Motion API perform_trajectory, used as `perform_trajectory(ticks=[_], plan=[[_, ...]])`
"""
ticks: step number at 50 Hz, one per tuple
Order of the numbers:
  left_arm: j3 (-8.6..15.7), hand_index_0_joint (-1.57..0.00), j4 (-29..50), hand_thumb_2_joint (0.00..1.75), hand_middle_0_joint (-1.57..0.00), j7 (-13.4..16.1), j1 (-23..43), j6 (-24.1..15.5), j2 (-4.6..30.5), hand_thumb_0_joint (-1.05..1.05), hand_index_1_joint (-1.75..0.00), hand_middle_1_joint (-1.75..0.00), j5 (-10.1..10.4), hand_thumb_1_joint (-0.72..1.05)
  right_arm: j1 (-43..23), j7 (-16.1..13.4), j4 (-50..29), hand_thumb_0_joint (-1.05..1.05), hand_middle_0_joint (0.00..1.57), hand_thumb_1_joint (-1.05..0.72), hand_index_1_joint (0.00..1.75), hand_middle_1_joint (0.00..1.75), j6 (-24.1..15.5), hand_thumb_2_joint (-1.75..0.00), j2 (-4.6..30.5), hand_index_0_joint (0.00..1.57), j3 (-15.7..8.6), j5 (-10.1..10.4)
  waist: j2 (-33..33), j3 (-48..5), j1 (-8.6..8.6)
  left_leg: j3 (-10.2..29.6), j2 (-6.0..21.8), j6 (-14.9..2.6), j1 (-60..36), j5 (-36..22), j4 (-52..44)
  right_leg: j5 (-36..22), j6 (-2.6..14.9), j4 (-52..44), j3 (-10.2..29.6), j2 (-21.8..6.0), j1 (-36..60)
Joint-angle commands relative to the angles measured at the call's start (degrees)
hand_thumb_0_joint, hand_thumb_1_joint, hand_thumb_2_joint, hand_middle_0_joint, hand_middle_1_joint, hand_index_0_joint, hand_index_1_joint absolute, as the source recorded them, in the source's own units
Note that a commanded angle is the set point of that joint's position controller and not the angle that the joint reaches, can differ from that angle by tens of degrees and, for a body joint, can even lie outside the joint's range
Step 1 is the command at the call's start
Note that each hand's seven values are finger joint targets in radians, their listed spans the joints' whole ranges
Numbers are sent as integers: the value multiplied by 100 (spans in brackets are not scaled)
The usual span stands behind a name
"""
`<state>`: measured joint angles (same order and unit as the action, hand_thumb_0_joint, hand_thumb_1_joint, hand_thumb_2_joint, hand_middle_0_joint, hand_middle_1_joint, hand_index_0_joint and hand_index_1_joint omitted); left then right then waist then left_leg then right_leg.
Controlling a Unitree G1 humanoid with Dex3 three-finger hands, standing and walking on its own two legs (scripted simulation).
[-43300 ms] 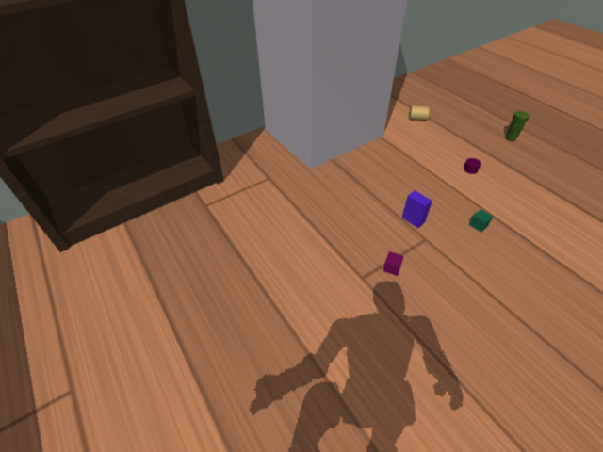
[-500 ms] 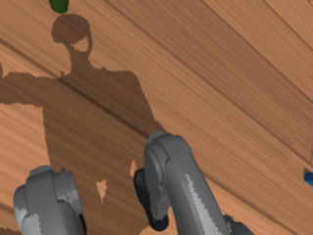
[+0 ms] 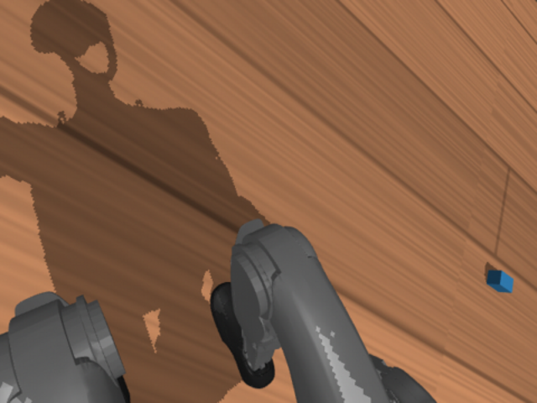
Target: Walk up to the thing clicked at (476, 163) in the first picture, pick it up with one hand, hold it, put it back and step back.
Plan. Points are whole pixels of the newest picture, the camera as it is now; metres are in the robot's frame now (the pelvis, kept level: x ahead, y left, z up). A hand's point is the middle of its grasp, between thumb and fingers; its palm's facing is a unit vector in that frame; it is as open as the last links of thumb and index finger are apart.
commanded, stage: rest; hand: left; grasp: from above
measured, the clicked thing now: out of the picture +0.47 +0.33 -0.26
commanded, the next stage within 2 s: open in 0.76 s
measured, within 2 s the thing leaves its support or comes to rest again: rests again in 0.64 s
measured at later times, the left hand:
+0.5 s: hand out of the picture +0.46 +0.32 -0.25, palm faces -0.44 -0.14 -0.89, open 8.3 cm
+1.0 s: hand out of the picture +0.46 +0.32 -0.26, palm faces -0.44 -0.15 -0.89, open 8.5 cm
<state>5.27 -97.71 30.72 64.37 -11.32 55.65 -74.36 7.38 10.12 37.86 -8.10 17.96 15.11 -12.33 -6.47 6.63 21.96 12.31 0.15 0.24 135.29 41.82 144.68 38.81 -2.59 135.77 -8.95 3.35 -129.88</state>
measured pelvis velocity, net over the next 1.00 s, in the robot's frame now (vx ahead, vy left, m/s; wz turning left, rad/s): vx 0.00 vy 0.00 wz -0.04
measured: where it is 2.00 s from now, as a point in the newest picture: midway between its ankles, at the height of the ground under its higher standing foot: (188, 389)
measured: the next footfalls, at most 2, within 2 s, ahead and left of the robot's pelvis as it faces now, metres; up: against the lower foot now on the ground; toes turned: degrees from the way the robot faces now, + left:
none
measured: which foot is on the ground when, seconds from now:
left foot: down 0.00-1.00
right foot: down 0.00-1.00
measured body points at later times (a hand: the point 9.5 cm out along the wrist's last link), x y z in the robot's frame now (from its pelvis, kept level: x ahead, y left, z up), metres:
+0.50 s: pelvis +0.00 +0.00 +0.00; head +0.28 +0.13 +0.32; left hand +0.48 +0.32 -0.20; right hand +0.05 -0.25 -0.06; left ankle +0.06 +0.12 -0.27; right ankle +0.11 -0.12 -0.27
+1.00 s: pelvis +0.00 +0.00 +0.00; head +0.29 +0.13 +0.31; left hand +0.48 +0.33 -0.21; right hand +0.05 -0.25 -0.05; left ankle +0.06 +0.12 -0.27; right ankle +0.11 -0.12 -0.27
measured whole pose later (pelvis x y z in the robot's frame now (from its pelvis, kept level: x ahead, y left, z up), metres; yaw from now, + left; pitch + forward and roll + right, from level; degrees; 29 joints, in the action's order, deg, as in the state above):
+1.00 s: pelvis +0.00 +0.00 +0.00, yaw -2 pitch +29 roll -15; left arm 4.0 -100.5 33.8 66.0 -12.4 61.6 -73.5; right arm 5.4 12.4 35.2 -11.5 20.1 19.9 -13.9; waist -9.3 10.5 23.4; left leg 14.7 0.5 0.0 134.5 42.3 146.1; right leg 38.1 -3.3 135.1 -10.9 4.3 -128.4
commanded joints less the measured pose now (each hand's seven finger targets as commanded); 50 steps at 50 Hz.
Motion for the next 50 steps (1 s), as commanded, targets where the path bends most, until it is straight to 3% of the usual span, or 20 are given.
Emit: perform_trajectory(ticks=[1, 2, 4, 7, 13, 14, 17, 21, 29, 30, 31, 33, 34, 37, 38, 40, 42, 44, 46, 50], plan=[[13, -107, 562, 59, -102, 265, 1470, 4, 1277, 0, -65, -71, 88, 75, 1207, -37, 69, 0, 20, -90, 30, 30, -58, -90, 1770, 20, -467, -19, 2992, -3810, 144, -517, 153, -93, -2951, -1591, -1454, -1723, 410, -1123, -511, 200, 2249], [60, -106, 795, 58, -101, 301, 1542, -22, 1388, 0, -64, -70, 105, 73, 1164, -45, 70, 0, 20, -90, 30, 30, -57, -90, 1808, 20, -477, -18, 3064, -3972, 68, -500, 156, -82, -3040, -1615, -1491, -1736, 415, -1131, -537, 216, 2242], [14, -106, 668, 58, -100, 293, 1613, -12, 1298, 0, -65, -71, 135, 74, 1188, -17, 49, 0, 20, -90, 30, 30, -90, -90, 1834, 20, -445, -36, 2979, -3859, 224, -492, 163, -101, -2931, -1562, -1423, -1720, 394, -1145, -552, 218, 2266], [3, -103, 612, 61, -98, 323, 1494, -17, 1382, 0, -66, -72, 133, 70, 1098, -21, 29, 0, 20, -91, 30, 30, -91, -90, 1841, 20, -430, -19, 3130, -3947, 136, -432, 187, -60, -3088, -1638, -1473, -1741, 422, -1072, -579, 217, 2223], [-82, -103, 328, 59, -97, 330, 1493, -40, 1282, 0, -65, -71, 130, 70, 1020, 19, -16, 0, 20, -90, 30, 30, -161, -90, 1924, 20, -362, -55, 2873, -3404, 314, -400, 194, -90, -2804, -1419, -1388, -1620, 397, -1105, -624, 222, 2044], [23, -102, 482, 60, -97, 374, 1484, -69, 1493, 0, -66, -71, 131, 69, 1007, 18, -36, 0, 20, -90, 30, 30, -161, -90, 1951, 20, -347, -60, 2968, -3624, 256, -400, 192, -86, -2906, -1459, -1449, -1642, 397, -1144, -604, 241, 2254], [-17, -101, 340, 56, -95, 401, 1528, -96, 1533, 0, -65, -71, 93, 67, 1001, 45, -70, 0, 20, -91, 30, 30, -214, -90, 1957, 20, -302, -68, 2848, -3438, 305, -408, 188, -110, -2720, -1315, -1382, -1556, 388, -1140, -604, 238, 2215], [-69, -100, 603, 56, -95, 448, 1624, -137, 1554, 0, -63, -69, 108, 65, 1021, 59, -4, 0, 20, -91, 30, 30, -230, -90, 1940, 20, -264, -84, 2985, -3763, 266, -389, 224, -90, -2960, -1567, -1373, -1777, 379, -1150, -606, 281, 2436], [-22, -99, 216, 55, -94, 478, 1464, -20, 1615, 0, -63, -68, 103, 64, 941, 131, -75, 0, 20, -91, 30, 30, -325, -90, 2091, 20, -222, -97, 3045, -3288, 390, -266, 256, -44, -2934, -1510, -1397, -1714, 379, -1040, -693, 249, 2137], [53, -98, 455, 55, -93, 502, 1572, -31, 1773, 0, -63, -69, 102, 63, 908, 118, -124, 0, 20, -91, 30, 30, -311, -90, 2108, 20, -228, -79, 3188, -3496, 283, -248, 257, -18, -3073, -1548, -1472, -1707, 401, -1035, -691, 254, 2162], [-69, -98, 462, 54, -93, 499, 1597, -38, 1639, 0, -62, -68, 123, 62, 876, 125, -126, 0, 20, -91, 30, 30, -309, -90, 2040, 20, -199, -76, 3268, -3477, 287, -268, 261, -20, -3057, -1588, -1449, -1756, 413, -1026, -667, 269, 2200], [94, -99, 334, 56, -94, 536, 1464, -41, 1818, 0, -64, -70, 98, 65, 864, 125, -136, 0, 20, -91, 30, 30, -323, -90, 2131, 20, -201, -97, 3158, -3389, 307, -236, 263, -22, -2976, -1445, -1475, -1635, 400, -1024, -711, 252, 2158], [-75, -99, 313, 54, -94, 490, 1486, -49, 1562, 0, -63, -69, 105, 65, 849, 146, -217, 0, 20, -91, 30, 30, -349, -90, 2088, 20, -180, -105, 3099, -3264, 399, -277, 251, -48, -2900, -1450, -1408, -1677, 385, -1052, -700, 260, 2147], [-108, -98, 620, 55, -92, 511, 1708, -95, 1691, 0, -64, -70, 144, 63, 940, 132, -83, 0, 20, -91, 30, 30, -330, -90, 2057, 20, -146, -113, 3098, -3523, 356, -330, 247, -77, -2883, -1470, -1363, -1740, 375, -1147, -662, 299, 2384], [21, -98, 395, 56, -92, 541, 1512, -71, 1854, 0, -65, -71, 149, 63, 864, 123, -165, 0, 20, -91, 30, 30, -332, -90, 2093, 20, -136, -111, 3074, -3560, 315, -313, 267, -77, -2892, -1514, -1337, -1764, 371, -1137, -671, 292, 2484], [-127, -98, 234, 57, -92, 501, 1459, -75, 1587, 0, -65, -71, 183, 64, 886, 150, -149, 0, 20, -91, 30, 30, -365, -90, 2111, 20, -121, -125, 2909, -3307, 450, -258, 271, -75, -2829, -1466, -1323, -1736, 359, -1089, -716, 279, 2300], [-31, -99, 40, 56, -93, 488, 1322, -69, 1694, 0, -65, -71, 149, 65, 947, 142, -124, 0, 20, -91, 30, 30, -351, -90, 2164, 20, -144, -113, 2809, -3122, 479, -212, 271, -68, -2754, -1361, -1369, -1620, 354, -1103, -734, 272, 2188], [-164, -90, 462, 53, -84, 475, 1684, -145, 1675, 0, -65, -70, 170, 55, 899, 140, -126, 0, 20, -90, 30, 30, -353, -90, 2097, 20, -119, -112, 3117, -3324, 409, -197, 287, -34, -2952, -1474, -1422, -1716, 383, -1090, -711, 286, 2268], [-37, -74, 417, 47, -68, 502, 1552, -114, 1870, 0, -63, -68, 118, 39, 858, 135, -179, 0, 20, -90, 30, 30, -346, -90, 2147, 20, -123, -113, 3164, -3516, 366, -180, 291, -20, -3124, -1619, -1405, -1820, 376, -1068, -738, 278, 2339], [-163, -50, 158, 50, -44, 466, 1355, -109, 1645, 0, -68, -74, 152, 7, 915, 145, -160, 0, 20, -90, 30, 30, -329, -90, 2155, 20, -132, -109, 2849, -3089, 492, -217, 283, -54, -2782, -1416, -1399, -1701, 350, -1153, -732, 303, 2306]])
